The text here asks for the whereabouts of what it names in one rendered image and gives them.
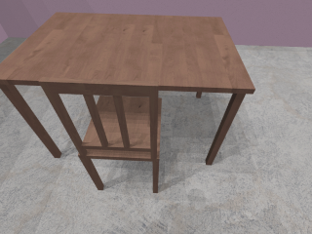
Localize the table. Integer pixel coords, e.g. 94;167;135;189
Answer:
0;12;255;166

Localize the chair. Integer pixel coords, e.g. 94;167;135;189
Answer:
38;77;162;193

